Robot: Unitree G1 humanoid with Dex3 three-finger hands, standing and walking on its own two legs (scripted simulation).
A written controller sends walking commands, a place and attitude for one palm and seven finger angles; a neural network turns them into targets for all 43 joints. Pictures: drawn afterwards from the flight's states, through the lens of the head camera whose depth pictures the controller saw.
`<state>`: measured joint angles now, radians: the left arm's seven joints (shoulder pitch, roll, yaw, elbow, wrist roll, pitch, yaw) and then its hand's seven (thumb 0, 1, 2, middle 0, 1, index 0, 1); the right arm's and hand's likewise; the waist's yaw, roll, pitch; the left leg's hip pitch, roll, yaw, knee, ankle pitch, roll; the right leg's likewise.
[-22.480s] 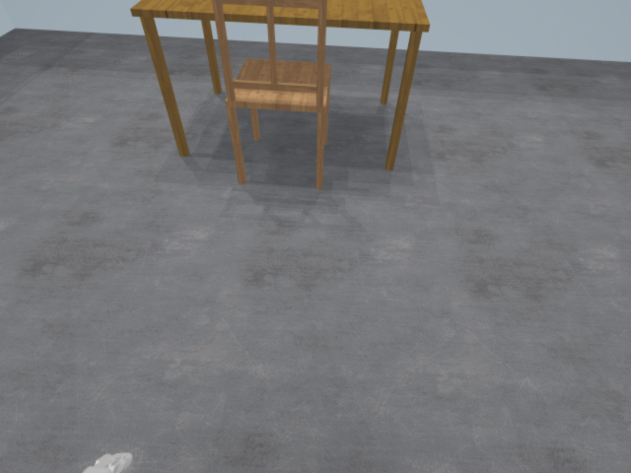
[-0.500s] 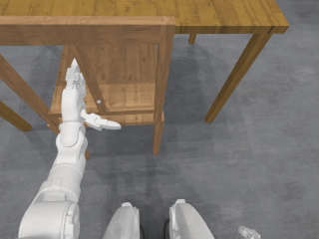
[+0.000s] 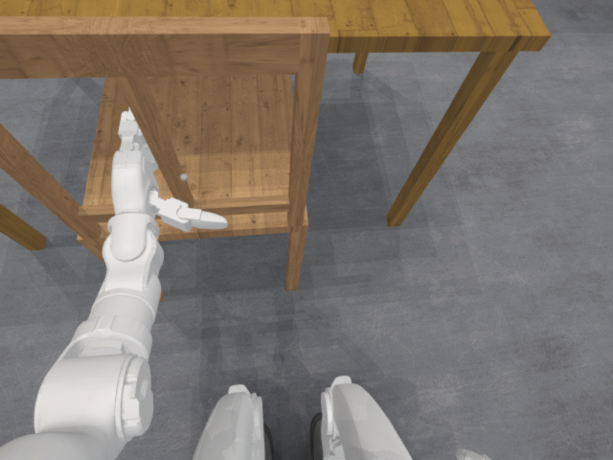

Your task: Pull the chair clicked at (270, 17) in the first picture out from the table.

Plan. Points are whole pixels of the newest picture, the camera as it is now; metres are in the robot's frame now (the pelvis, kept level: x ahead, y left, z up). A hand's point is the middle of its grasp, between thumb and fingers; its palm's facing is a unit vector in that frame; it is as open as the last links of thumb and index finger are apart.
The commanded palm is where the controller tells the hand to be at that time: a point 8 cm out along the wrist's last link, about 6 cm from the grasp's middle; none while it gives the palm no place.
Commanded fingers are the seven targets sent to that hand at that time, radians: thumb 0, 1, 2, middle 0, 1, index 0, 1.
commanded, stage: push the fingers through the gap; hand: left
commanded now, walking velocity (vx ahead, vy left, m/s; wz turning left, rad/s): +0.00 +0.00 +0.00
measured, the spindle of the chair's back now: (164, 153) +0.51 +0.16 +0.02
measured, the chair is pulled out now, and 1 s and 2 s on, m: -0.01 0.00 0.07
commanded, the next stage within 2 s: hook a spindle and tug to test in 0.06 s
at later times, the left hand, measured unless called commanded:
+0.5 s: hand (181, 181) +0.46 +0.14 +0.03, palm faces +0.06 -1.00 -0.02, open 15.7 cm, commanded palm +0.44 +0.18 +0.03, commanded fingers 0.00 -0.33 0.37 -0.38 -1.07 -0.38 -1.07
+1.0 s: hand (181, 170) +0.48 +0.14 +0.03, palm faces +0.05 -1.00 -0.02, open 6.3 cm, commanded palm +0.44 +0.18 +0.03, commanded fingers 0.00 0.90 0.90 -0.50 -1.45 -0.50 -1.45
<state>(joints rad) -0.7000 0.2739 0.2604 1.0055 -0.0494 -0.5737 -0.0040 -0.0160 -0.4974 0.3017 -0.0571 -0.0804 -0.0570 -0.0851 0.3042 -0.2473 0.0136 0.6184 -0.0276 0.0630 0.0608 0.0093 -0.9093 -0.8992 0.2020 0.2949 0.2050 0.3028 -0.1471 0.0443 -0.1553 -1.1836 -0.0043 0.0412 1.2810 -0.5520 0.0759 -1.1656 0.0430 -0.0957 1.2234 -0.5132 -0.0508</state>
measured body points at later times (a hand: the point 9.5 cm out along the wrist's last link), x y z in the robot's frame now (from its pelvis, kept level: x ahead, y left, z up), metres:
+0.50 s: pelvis +0.00 +0.00 +0.00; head +0.14 +0.02 +0.43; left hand +0.45 +0.19 +0.03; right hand +0.07 -0.25 -0.12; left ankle +0.02 +0.07 -0.62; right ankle +0.03 -0.09 -0.62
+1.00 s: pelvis +0.01 +0.00 +0.00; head +0.15 +0.02 +0.43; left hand +0.47 +0.19 +0.03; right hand +0.06 -0.25 -0.12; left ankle +0.02 +0.07 -0.62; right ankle +0.03 -0.09 -0.62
